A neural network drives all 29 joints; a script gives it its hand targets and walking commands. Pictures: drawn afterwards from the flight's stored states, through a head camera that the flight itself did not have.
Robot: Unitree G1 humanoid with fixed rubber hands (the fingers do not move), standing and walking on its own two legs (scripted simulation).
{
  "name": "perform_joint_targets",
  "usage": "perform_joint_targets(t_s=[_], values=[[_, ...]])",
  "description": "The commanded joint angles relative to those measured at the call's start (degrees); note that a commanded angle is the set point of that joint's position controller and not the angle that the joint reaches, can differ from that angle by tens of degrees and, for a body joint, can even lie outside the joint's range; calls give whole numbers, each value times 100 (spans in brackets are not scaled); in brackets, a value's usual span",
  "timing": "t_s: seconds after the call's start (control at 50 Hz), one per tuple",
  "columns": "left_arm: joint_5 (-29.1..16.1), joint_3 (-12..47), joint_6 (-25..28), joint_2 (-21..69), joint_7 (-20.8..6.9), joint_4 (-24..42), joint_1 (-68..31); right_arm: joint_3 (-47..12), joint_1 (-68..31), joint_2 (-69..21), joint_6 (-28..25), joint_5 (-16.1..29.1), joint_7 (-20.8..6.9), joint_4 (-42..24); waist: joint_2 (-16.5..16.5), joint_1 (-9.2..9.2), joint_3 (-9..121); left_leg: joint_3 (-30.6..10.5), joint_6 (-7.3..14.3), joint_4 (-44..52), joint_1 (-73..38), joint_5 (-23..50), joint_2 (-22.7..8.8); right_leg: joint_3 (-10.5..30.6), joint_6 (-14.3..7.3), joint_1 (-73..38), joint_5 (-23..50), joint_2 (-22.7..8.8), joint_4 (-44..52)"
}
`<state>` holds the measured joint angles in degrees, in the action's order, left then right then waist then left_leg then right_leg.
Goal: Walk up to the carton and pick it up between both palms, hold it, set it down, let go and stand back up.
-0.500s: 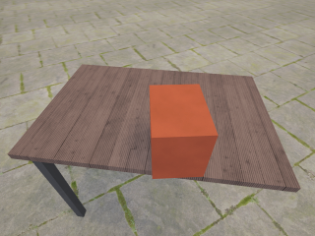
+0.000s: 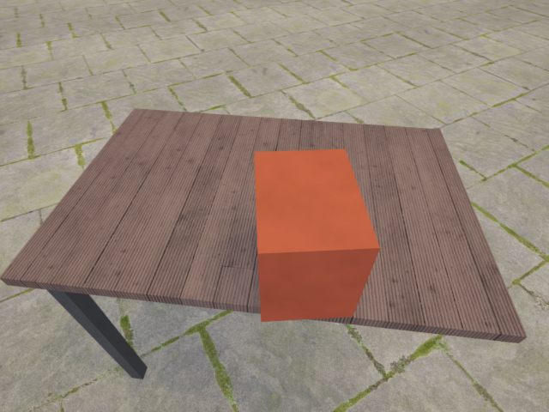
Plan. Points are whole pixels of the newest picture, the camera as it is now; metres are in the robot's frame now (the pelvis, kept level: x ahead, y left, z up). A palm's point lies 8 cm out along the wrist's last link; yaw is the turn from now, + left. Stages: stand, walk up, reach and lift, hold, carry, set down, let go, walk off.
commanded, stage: stand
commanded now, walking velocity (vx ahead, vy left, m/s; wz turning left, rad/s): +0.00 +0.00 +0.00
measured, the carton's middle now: (303, 234) +0.41 -0.03 +0.03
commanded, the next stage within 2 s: none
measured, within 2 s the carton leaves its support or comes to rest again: neither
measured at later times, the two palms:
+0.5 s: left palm out of the picture +0.02 +0.24 -0.14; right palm out of the picture +0.02 -0.24 -0.13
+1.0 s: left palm out of the picture +0.02 +0.23 -0.14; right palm out of the picture +0.02 -0.24 -0.13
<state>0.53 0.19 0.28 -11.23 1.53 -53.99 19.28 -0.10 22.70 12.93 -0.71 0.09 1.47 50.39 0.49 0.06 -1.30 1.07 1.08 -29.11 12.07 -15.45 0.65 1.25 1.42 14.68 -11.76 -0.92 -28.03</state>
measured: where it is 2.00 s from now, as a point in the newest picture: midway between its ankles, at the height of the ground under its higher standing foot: outside the picture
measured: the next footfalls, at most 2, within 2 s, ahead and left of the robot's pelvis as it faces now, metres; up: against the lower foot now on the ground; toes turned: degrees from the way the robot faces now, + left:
none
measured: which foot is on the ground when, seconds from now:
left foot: down 0.00-1.00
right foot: down 0.00-1.00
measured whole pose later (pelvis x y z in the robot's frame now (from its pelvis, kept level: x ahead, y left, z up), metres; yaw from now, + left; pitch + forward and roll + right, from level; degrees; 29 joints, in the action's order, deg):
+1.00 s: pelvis +0.02 +0.00 +0.00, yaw -1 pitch -2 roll +0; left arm 0.2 0.8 0.0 -10.2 2.5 -59.8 17.7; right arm 0.0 20.5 11.4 -0.5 0.2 2.2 55.4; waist 0.4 -0.2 -2.1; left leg 1.7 1.0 -26.0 8.8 -15.7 0.5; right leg 2.0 1.6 12.2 -12.3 -0.9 -25.9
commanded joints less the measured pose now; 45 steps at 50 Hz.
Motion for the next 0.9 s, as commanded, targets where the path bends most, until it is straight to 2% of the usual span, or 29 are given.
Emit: perform_joint_targets(t_s=[0.0, 0.1, 0.14, 0.24, 0.26, 0.34, 0.46, 0.7, 0.78, 0.82, 0.88], values=[[1, -157, 81, -778, 43, 189, 329, 215, 419, 758, -92, 10, 56, -255, -134, -27, -175, -608, 38, 783, 291, 228, -527, 428, -185, -136, 278, -383, 516], [-3, -153, 55, -786, 55, 100, 323, 184, 382, 682, -58, 10, 63, -159, -43, -32, -457, -593, 23, 866, 423, 122, -526, 443, -173, -36, 167, -376, 567], [-3, -145, 59, -784, 56, 73, 304, 164, 369, 685, -66, 7, 70, -148, -95, -19, -411, -587, 12, 868, 344, 271, -543, 426, -164, -65, 317, -368, 544], [-17, -131, 67, -753, 70, -2, 298, 167, 308, 682, -81, 7, 75, -88, 24, -55, -357, -548, 3, 886, 273, 422, -539, 424, -155, -191, 432, -386, 561], [-3, -135, 68, -765, 76, -20, 257, 175, 348, 654, -81, 14, 75, -83, -99, 3, -336, -562, 13, 883, 232, 422, -543, 414, -166, -175, 461, -381, 553], [-11, -119, 55, -713, 83, -79, 236, 177, 274, 688, -71, 24, 82, -45, -142, -30, -373, -572, 13, 878, 197, 431, -551, 415, -162, -175, 465, -384, 577], [-20, -115, 44, -686, 92, -169, 246, 178, 239, 636, -66, 21, 96, 29, -12, -48, -304, -544, 11, 928, 163, 484, -565, 416, -163, -241, 489, -401, 571], [-17, -106, 41, -666, 109, -327, 215, 177, 278, 581, -65, 13, 102, 211, -42, -22, -406, -554, -2, 1022, 172, 272, -565, 411, -153, -215, 306, -378, 629], [-18, -104, 40, -662, 119, -345, 174, 178, 231, 575, -69, 25, 111, 222, -98, -24, -414, -541, -12, 1024, 131, 475, -574, 384, -144, -205, 517, -364, 599], [-19, -77, 45, -624, 125, -364, 257, 172, 186, 595, -77, 17, 109, 224, -16, -64, -319, -532, -8, 980, 13, 604, -586, 380, -126, -233, 571, -387, 606], [-22, -79, 41, -637, 126, -393, 228, 163, 218, 536, -69, 14, 114, 254, -119, -41, -341, -523, -10, 974, 15, 543, -576, 404, -141, -210, 521, -390, 629]])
